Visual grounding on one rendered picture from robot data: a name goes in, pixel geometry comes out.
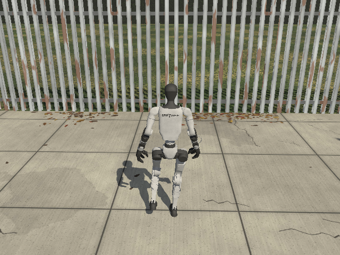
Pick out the robot left thigh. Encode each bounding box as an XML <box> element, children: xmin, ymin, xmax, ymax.
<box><xmin>152</xmin><ymin>147</ymin><xmax>163</xmax><ymax>176</ymax></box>

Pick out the robot left upper arm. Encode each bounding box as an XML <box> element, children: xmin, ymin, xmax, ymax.
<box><xmin>144</xmin><ymin>106</ymin><xmax>160</xmax><ymax>136</ymax></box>

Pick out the right robot hand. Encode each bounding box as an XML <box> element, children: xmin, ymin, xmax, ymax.
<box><xmin>188</xmin><ymin>148</ymin><xmax>200</xmax><ymax>159</ymax></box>

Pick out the robot left forearm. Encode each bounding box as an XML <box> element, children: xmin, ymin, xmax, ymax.
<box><xmin>138</xmin><ymin>128</ymin><xmax>149</xmax><ymax>151</ymax></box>

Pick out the robot right forearm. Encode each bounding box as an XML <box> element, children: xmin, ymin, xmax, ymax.
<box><xmin>190</xmin><ymin>128</ymin><xmax>199</xmax><ymax>149</ymax></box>

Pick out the robot head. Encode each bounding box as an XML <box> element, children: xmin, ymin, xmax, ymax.
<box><xmin>162</xmin><ymin>83</ymin><xmax>179</xmax><ymax>109</ymax></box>

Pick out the left robot hand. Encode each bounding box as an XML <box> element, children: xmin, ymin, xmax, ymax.
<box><xmin>136</xmin><ymin>149</ymin><xmax>148</xmax><ymax>163</ymax></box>

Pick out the robot right upper arm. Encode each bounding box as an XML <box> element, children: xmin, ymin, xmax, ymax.
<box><xmin>182</xmin><ymin>107</ymin><xmax>196</xmax><ymax>136</ymax></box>

